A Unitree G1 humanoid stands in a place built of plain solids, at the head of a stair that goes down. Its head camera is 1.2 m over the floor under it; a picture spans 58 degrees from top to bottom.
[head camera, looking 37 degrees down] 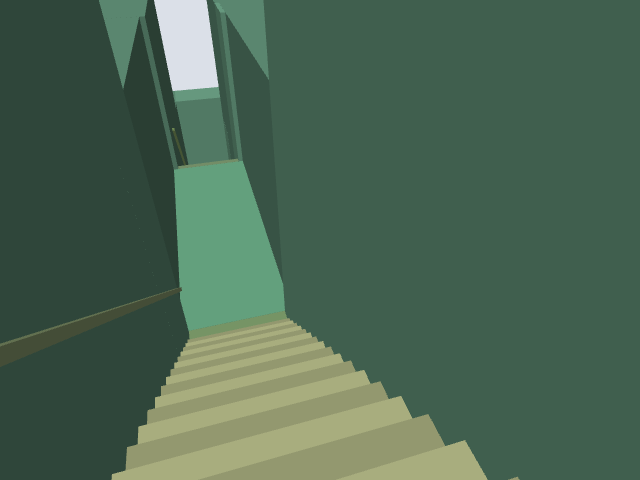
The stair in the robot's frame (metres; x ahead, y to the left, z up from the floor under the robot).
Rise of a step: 0.20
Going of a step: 0.23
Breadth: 1.40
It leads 16 degrees to the left of straight ahead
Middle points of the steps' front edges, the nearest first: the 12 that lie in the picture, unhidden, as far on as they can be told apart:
0.88 0.19 -0.59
1.11 0.25 -0.79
1.33 0.32 -0.98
1.56 0.38 -1.18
1.78 0.45 -1.38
2.00 0.51 -1.57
2.23 0.58 -1.77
2.45 0.64 -1.97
2.67 0.71 -2.16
2.90 0.78 -2.36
3.12 0.84 -2.56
3.34 0.91 -2.75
